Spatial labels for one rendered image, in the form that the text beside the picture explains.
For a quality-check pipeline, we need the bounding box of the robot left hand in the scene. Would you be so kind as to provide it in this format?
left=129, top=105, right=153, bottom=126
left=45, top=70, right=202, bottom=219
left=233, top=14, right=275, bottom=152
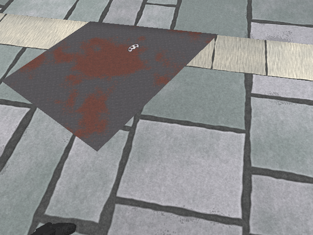
left=30, top=222, right=76, bottom=235

